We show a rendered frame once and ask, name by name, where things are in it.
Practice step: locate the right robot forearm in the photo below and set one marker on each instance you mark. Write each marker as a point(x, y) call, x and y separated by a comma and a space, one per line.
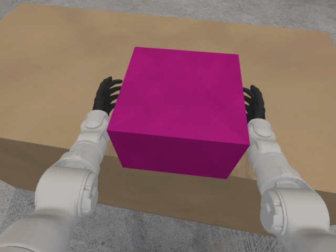
point(269, 163)

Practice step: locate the carton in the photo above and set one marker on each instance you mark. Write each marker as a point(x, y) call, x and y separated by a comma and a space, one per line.
point(180, 112)

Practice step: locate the left robot hand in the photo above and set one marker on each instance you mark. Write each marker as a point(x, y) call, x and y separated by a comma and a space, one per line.
point(103, 99)

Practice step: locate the left robot upper arm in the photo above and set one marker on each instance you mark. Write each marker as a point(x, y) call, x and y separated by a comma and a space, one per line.
point(65, 195)

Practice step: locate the right robot hand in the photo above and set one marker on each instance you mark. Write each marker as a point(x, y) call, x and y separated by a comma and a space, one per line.
point(255, 109)

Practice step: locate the right robot upper arm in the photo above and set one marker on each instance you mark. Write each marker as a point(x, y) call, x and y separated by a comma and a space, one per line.
point(299, 219)

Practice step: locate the left robot forearm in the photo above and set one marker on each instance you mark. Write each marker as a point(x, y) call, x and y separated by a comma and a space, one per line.
point(88, 150)

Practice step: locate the pedestal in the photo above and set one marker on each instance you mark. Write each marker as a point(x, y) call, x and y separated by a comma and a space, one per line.
point(53, 60)

